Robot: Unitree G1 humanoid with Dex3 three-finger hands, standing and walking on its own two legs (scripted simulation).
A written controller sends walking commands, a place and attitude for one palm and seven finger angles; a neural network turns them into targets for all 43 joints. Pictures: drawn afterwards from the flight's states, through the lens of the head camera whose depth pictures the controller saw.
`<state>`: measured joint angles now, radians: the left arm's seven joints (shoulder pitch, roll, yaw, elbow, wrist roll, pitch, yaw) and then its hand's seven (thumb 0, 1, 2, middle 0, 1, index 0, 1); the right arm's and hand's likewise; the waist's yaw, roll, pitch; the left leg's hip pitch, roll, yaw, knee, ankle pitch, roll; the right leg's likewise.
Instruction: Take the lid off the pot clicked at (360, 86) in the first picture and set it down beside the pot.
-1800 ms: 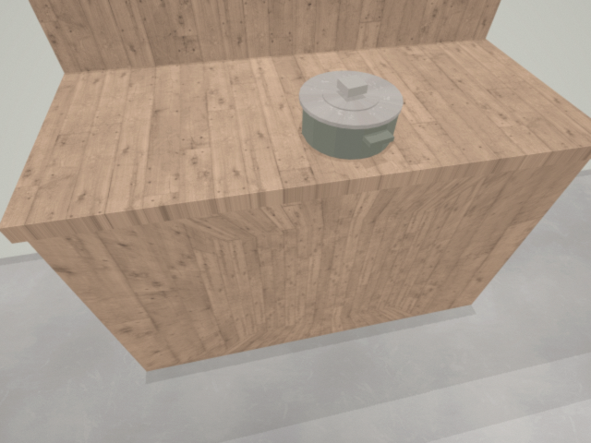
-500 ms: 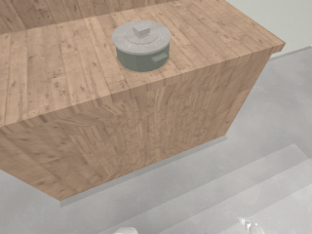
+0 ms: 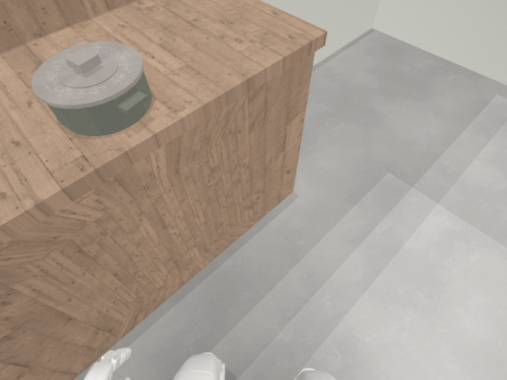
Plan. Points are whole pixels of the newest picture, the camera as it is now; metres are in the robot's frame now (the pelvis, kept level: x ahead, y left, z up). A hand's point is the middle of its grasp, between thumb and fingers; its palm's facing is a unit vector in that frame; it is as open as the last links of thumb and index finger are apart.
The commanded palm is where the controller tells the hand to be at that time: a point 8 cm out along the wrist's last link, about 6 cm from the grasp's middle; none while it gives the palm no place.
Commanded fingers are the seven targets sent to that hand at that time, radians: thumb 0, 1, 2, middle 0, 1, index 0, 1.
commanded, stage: walk to a spot facing it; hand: left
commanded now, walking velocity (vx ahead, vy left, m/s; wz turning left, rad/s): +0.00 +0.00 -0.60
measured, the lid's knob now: (83, 60) +0.62 +0.36 +0.14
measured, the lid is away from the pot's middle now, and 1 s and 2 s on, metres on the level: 0.00 0.00 0.00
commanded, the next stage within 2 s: turn to face it in 1.90 s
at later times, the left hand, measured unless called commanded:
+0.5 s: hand (192, 342) +0.19 +0.13 -0.14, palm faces -0.32 -0.91 -0.27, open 7.4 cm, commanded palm none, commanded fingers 0.00 0.90 0.90 -0.20 -0.30 -0.20 -0.30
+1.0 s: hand (195, 345) +0.19 +0.13 -0.16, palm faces -0.53 -0.83 -0.18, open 7.4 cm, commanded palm none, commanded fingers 0.00 0.90 0.90 -0.20 -0.30 -0.20 -0.30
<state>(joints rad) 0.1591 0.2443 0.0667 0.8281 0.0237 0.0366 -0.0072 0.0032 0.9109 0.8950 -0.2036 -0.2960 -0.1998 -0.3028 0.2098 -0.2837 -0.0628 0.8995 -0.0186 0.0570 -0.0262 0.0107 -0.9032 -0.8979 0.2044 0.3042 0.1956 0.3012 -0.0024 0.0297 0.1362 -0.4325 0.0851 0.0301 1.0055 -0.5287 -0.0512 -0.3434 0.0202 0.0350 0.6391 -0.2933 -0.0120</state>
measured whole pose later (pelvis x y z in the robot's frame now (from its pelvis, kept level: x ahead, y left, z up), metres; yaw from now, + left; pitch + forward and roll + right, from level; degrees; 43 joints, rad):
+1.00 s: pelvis +0.02 -0.01 +0.01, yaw -37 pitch -1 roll -1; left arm 0.23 0.26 0.09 0.89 0.03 0.07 -0.04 0.01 0.91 0.89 -0.20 -0.30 -0.20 -0.30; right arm 0.18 -0.17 -0.02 0.84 -0.03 0.01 -0.03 0.01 -0.90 -0.90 0.21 0.30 0.20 0.30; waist 0.04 -0.06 0.08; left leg -0.26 0.03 0.07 0.51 -0.24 0.02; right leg -0.49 0.05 0.04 1.07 -0.42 0.04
